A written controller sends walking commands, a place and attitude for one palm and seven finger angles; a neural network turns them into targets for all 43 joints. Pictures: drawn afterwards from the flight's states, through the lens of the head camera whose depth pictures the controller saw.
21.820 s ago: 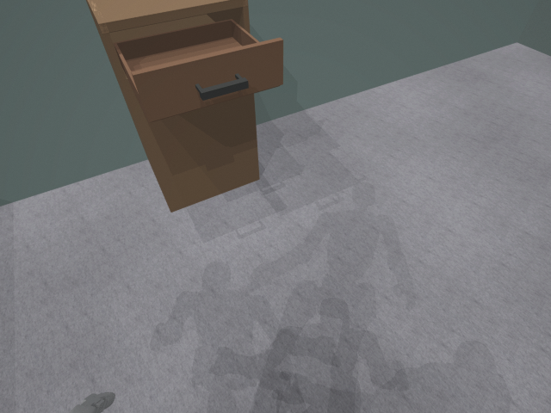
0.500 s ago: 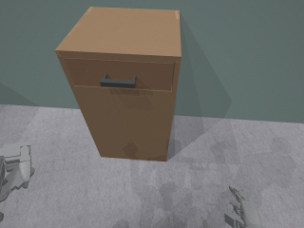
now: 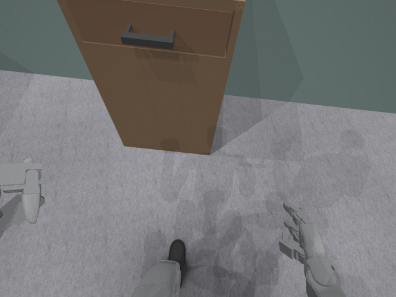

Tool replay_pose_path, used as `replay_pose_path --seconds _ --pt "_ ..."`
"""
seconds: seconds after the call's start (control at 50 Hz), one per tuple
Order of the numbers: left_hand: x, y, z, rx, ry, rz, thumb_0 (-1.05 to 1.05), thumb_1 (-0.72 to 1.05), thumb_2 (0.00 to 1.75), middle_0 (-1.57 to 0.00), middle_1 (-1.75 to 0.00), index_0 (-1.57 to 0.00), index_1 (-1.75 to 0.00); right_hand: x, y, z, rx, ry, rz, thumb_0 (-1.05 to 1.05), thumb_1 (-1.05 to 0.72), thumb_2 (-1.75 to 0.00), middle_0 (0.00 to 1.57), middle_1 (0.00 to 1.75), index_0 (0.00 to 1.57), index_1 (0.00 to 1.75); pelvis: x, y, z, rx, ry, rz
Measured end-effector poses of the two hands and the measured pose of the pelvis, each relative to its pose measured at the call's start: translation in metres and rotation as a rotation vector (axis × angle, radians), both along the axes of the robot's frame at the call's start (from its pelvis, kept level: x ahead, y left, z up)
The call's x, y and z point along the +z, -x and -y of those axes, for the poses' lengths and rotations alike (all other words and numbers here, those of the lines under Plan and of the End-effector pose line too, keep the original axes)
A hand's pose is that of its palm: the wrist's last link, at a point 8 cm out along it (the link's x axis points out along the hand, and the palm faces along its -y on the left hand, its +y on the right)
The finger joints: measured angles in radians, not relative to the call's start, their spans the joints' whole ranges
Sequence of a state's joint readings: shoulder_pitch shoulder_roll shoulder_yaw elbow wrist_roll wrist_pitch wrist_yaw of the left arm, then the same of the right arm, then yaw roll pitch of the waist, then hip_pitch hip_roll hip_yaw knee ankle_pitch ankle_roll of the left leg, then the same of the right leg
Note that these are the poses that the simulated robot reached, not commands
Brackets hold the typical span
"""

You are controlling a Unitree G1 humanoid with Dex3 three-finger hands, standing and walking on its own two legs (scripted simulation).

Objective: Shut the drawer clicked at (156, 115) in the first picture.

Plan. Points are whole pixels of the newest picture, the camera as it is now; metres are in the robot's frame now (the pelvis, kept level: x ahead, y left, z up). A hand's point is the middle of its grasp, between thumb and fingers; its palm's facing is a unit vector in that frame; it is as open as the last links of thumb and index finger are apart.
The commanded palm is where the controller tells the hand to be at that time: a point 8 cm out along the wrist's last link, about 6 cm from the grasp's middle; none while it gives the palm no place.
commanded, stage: step back with the hand held close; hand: left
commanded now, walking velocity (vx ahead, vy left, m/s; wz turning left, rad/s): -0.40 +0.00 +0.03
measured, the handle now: (149, 35) +0.72 +0.22 +0.00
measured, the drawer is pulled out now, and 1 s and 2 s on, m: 0.00 0.00 0.00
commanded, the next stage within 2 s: stop stepping back and stand still in 0.02 s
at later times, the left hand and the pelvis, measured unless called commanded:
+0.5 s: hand out of the picture +0.07 +0.23 +0.17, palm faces +0.35 -0.84 -0.41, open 3.3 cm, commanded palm +0.01 +0.28 +0.19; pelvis -0.11 -0.01 +0.01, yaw +2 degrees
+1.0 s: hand out of the picture +0.00 +0.24 +0.20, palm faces +0.39 -0.80 -0.46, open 3.3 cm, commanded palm -0.06 +0.29 +0.19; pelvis -0.17 +0.00 +0.01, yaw +4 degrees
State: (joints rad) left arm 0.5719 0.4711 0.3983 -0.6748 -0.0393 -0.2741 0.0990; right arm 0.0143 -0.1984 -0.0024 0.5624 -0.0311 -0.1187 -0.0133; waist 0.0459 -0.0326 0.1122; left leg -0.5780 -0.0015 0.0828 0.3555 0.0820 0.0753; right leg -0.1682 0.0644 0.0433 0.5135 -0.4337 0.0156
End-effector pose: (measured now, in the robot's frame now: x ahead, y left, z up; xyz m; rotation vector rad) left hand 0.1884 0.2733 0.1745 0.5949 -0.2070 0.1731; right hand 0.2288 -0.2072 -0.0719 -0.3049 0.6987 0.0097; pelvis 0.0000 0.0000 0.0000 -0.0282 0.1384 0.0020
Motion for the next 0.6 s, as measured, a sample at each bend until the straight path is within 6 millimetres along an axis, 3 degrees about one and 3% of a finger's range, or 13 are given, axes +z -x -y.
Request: replay_pose_path --seconds 0.1,0.14,0.2,0.26,0.34,0.42,0.5,0.6 --pt "0.025 0.043 0.037 -0.142 -0.100 0.012 0.02 0.89 0.90 -1.40 -1.60 -1.41 -1.60 -0.004 0.048 0.017 -0.040 -0.057 0.020 0.01 -0.90 -0.90 0.20 0.30 0.20 0.30 -0.007 0.041 0.017 0.010 0.035 0.064" --pt "0.041 0.067 0.039 -0.137 -0.131 0.053 0.02 0.89 0.90 -1.40 -1.60 -1.41 -1.60 -0.001 0.074 0.025 -0.089 -0.067 -0.020 0.01 -0.90 -0.90 0.20 0.30 0.20 0.30 -0.003 0.046 0.023 0.017 0.017 0.082" --pt "0.052 0.096 0.025 -0.024 -0.114 0.102 0.01 0.88 0.90 -1.41 -1.60 -1.41 -1.60 0.006 0.109 0.039 -0.153 -0.051 -0.072 0.01 -0.90 -0.90 0.20 0.30 0.20 0.30 0.005 0.046 0.028 -0.005 -0.030 0.089" --pt "0.038 0.112 0.003 0.140 -0.025 0.101 0.01 0.88 0.90 -1.41 -1.60 -1.41 -1.60 0.007 0.130 0.053 -0.197 -0.025 -0.055 0.01 -0.90 -0.90 0.20 0.30 0.20 0.30 0.007 0.050 0.024 -0.005 -0.039 0.100" --pt "0.002 0.122 -0.012 0.265 0.131 0.064 0.01 0.89 0.90 -1.41 -1.60 -1.41 -1.60 0.003 0.150 0.064 -0.223 0.017 -0.035 0.01 -0.90 -0.90 0.20 0.30 0.20 0.30 0.005 0.066 0.014 0.030 -0.040 0.127" --pt "-0.010 0.136 -0.002 0.205 0.187 0.035 0.02 0.89 0.90 -1.41 -1.60 -1.41 -1.60 0.016 0.167 0.059 -0.204 0.040 0.003 0.01 -0.90 -0.90 0.20 0.30 0.20 0.30 0.007 0.090 0.008 0.021 -0.034 0.161" --pt "0.010 0.159 0.006 0.104 0.124 0.092 0.02 0.89 0.90 -1.41 -1.60 -1.41 -1.60 0.028 0.182 0.044 -0.177 0.033 0.060 0.01 -0.90 -0.90 0.19 0.30 0.20 0.30 0.009 0.111 0.006 0.039 -0.020 0.168" --pt "0.036 0.197 -0.008 0.141 0.012 0.123 0.02 0.89 0.90 -1.41 -1.60 -1.41 -1.60 0.028 0.197 0.021 -0.136 -0.021 0.064 0.01 -0.90 -0.90 0.20 0.30 0.20 0.30 0.014 0.137 0.006 0.075 -0.002 0.160"
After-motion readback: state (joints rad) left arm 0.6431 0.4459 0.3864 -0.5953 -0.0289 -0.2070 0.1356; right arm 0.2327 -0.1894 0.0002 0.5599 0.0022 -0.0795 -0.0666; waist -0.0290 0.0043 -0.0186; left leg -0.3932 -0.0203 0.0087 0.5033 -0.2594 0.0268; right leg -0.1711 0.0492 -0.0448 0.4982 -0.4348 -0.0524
